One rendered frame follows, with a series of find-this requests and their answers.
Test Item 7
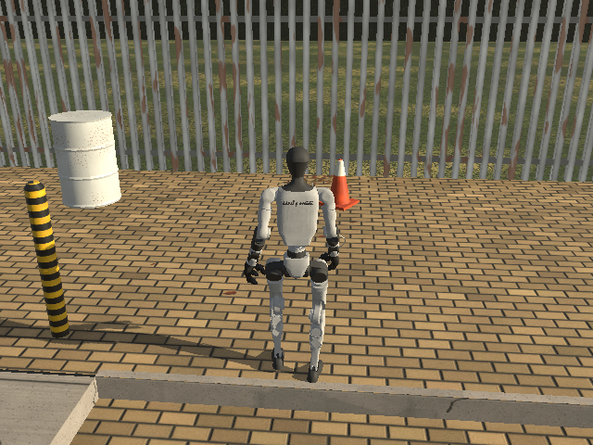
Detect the robot torso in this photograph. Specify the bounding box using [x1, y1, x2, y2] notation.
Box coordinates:
[275, 183, 319, 278]

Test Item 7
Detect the robot right hand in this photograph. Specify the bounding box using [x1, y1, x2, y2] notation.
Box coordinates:
[319, 251, 339, 271]

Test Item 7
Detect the robot right thigh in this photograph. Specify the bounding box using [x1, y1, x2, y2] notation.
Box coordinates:
[309, 259, 328, 325]

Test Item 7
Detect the robot left hand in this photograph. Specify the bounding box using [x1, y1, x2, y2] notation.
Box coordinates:
[244, 263, 265, 285]

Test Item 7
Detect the left robot upper arm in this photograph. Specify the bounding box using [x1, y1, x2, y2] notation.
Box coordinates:
[256, 187, 279, 240]

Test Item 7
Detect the right robot forearm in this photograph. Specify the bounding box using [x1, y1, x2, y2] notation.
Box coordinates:
[326, 225, 339, 257]

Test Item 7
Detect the right robot upper arm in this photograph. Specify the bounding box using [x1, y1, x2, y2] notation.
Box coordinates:
[317, 187, 337, 238]

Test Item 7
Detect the left robot forearm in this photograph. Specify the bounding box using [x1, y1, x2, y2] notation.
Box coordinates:
[246, 226, 265, 266]

